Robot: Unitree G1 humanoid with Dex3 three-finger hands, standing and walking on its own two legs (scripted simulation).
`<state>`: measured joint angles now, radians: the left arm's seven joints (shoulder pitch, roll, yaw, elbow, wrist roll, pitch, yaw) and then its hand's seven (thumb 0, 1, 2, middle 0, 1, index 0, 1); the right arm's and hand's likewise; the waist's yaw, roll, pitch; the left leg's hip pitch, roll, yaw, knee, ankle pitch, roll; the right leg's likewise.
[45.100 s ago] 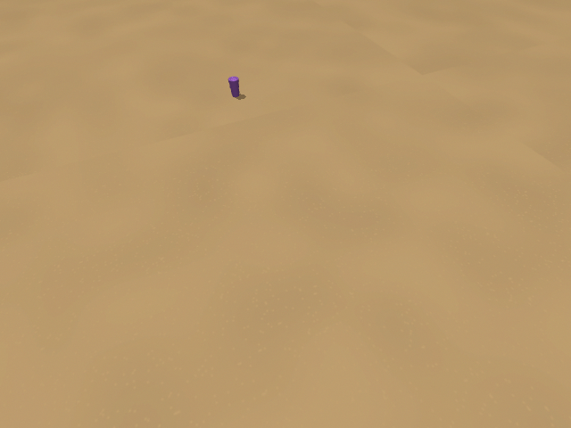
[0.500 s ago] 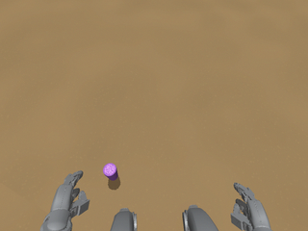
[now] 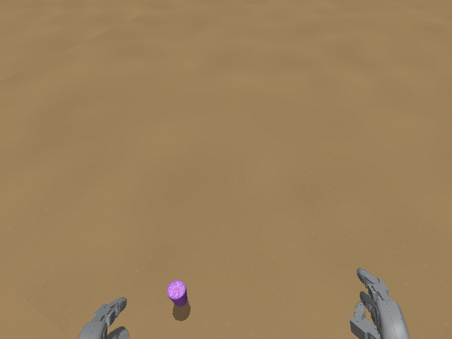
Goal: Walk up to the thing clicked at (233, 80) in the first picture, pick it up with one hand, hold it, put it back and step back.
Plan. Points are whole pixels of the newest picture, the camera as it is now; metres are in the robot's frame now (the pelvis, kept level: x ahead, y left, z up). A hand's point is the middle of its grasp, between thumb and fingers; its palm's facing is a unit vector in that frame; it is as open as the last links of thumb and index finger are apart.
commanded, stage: home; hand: left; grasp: from above
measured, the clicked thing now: (178, 295) +0.45 +0.22 -0.65
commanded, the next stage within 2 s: stand in 1.78 s
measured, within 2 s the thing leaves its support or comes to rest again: neither
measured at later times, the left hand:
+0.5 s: hand out of the picture +0.16 +0.18 -0.04, palm faces +0.05 -0.98 -0.20, open 7.4 cm
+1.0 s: hand out of the picture +0.16 +0.18 -0.04, palm faces +0.05 -0.98 -0.20, open 7.4 cm
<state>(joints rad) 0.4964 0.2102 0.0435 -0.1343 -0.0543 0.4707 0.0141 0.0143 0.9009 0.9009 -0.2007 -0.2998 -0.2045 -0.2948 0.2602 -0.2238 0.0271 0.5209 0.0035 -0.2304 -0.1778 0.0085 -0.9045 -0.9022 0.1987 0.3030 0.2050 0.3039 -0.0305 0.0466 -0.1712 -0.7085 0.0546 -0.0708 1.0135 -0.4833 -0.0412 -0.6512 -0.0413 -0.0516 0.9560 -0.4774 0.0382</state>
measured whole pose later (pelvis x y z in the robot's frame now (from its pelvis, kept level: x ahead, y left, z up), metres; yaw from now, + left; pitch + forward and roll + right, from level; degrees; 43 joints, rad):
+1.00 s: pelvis -0.01 +0.00 +0.00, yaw +0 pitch +9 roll -2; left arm 0.49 0.22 0.04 -0.13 -0.05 0.47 0.01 0.02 0.90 0.90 -0.20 -0.30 -0.20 -0.29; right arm 0.28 -0.22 0.03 0.56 0.00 -0.26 -0.18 0.01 -0.90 -0.90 0.20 0.30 0.21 0.30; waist -0.03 0.05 -0.16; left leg -0.70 0.06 -0.07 1.01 -0.48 -0.04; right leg -0.65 -0.04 -0.04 0.96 -0.47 0.04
